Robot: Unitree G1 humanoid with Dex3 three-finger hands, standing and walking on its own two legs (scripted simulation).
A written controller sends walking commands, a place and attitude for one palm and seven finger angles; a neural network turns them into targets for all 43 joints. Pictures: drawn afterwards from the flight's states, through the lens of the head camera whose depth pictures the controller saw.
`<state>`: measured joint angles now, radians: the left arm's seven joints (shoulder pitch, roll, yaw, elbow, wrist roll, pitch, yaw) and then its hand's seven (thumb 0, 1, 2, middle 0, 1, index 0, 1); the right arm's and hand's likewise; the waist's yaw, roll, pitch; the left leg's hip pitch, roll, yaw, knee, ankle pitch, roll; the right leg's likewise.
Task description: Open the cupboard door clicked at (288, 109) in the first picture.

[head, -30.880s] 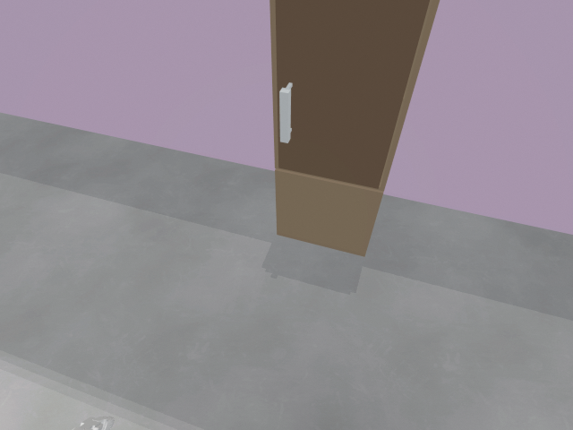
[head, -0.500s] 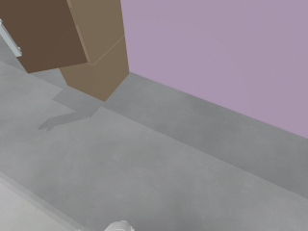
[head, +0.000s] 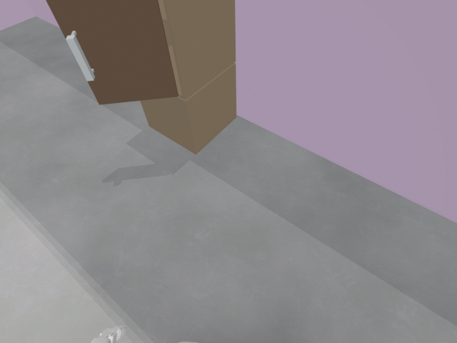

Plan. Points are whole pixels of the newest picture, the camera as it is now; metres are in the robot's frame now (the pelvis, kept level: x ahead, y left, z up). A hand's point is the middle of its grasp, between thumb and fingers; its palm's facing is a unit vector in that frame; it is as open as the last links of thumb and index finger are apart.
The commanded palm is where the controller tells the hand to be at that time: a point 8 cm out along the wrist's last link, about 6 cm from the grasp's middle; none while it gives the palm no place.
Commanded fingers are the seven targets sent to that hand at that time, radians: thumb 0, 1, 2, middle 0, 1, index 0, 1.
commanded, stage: turn to face it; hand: left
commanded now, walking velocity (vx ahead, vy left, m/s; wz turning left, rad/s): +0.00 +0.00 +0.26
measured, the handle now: (82, 56) +1.05 +0.61 -0.09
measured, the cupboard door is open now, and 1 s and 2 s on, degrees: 45 45 45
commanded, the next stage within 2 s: take the last steps up to it in 0.06 s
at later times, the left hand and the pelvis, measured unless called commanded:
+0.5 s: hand out of the picture -0.03 +0.23 -0.17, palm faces +0.25 -0.95 -0.21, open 7.3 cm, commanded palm none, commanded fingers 0.00 0.90 0.90 -0.20 -0.30 -0.20 -0.30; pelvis +0.03 +0.03 +0.00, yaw +10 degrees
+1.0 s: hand (123, 307) +0.20 +0.24 -0.14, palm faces +0.29 -0.93 -0.23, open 7.1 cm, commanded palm none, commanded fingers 0.00 0.90 0.90 -0.20 -0.30 -0.20 -0.30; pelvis +0.17 +0.04 +0.01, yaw +14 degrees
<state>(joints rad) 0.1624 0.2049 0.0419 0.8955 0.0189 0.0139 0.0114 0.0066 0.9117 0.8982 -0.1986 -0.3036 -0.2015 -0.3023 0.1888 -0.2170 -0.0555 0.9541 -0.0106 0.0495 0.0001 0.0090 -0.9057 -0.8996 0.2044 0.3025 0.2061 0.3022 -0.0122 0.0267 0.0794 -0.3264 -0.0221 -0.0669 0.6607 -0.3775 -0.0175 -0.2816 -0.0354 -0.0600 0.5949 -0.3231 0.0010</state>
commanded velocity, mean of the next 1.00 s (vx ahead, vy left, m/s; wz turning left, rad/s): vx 0.26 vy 0.13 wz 0.15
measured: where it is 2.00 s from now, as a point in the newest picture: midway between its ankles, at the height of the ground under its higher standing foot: (189, 268)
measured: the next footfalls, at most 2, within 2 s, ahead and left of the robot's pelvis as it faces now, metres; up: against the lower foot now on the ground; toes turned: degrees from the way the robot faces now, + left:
left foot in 0.40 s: +0.02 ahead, +0.12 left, +0.00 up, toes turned +15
right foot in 0.82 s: +0.25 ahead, -0.04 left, +0.00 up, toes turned +4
